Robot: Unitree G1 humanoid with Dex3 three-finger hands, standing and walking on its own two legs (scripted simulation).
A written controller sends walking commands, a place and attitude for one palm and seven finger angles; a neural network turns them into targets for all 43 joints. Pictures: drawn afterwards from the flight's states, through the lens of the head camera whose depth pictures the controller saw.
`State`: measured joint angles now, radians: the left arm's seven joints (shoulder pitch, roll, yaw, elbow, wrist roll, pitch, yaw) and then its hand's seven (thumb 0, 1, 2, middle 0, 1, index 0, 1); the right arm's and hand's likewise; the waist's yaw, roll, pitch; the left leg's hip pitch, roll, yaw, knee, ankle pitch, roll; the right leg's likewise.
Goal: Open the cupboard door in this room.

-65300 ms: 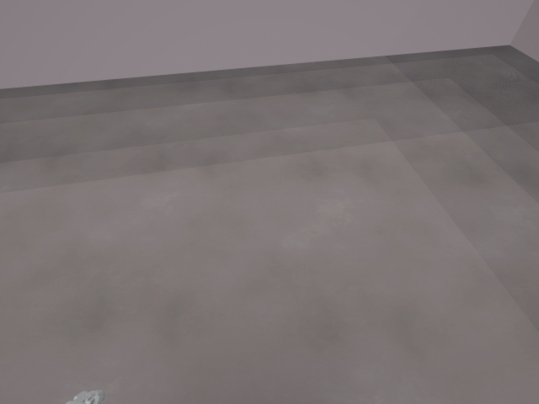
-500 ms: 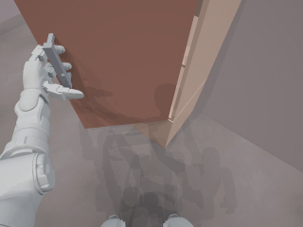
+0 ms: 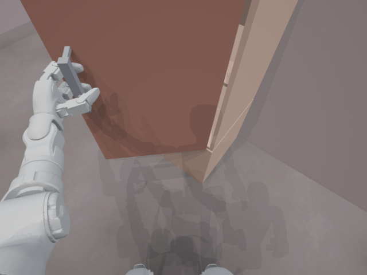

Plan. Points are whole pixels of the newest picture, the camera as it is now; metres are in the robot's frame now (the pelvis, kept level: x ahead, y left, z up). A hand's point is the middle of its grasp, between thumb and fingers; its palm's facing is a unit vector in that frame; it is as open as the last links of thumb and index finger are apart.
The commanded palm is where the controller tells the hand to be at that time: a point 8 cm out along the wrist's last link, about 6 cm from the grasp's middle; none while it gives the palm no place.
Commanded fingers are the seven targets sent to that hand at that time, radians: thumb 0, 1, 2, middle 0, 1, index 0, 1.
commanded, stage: close the thumb around the handle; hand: left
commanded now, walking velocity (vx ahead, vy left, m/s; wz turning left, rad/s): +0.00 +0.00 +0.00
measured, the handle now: (77, 82) +0.53 +0.21 +0.10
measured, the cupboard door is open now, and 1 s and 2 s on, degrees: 44 69 83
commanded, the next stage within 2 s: pull the door open along its arc in 0.24 s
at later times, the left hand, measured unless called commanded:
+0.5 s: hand (85, 101) +0.46 +0.19 +0.10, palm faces +0.09 -1.00 +0.00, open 5.6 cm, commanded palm +0.41 +0.23 +0.10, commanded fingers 0.00 0.90 0.90 -0.40 -1.35 -0.40 -1.35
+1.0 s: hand (111, 154) +0.33 +0.12 +0.10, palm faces +0.31 -0.95 +0.03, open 6.0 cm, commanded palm +0.27 +0.18 +0.10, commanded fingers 0.00 0.90 0.90 -0.40 -1.35 -0.40 -1.35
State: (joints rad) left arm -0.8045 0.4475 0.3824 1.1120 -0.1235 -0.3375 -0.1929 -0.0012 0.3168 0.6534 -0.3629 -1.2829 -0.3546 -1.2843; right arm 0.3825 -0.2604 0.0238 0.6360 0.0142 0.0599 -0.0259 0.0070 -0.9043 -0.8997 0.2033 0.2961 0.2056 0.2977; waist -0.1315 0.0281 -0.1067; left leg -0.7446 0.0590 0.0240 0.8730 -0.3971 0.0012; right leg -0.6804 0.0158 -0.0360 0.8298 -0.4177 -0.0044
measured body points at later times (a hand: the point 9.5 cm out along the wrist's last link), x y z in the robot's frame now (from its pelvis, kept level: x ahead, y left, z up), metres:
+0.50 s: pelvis +0.00 +0.00 +0.00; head +0.07 +0.01 +0.45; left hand +0.45 +0.24 +0.10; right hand +0.02 -0.26 -0.12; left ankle +0.01 +0.12 -0.70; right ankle -0.01 -0.12 -0.70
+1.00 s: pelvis +0.00 -0.01 +0.02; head +0.02 -0.02 +0.47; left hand +0.31 +0.17 +0.10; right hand +0.18 -0.23 -0.08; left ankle +0.01 +0.12 -0.70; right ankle -0.01 -0.12 -0.70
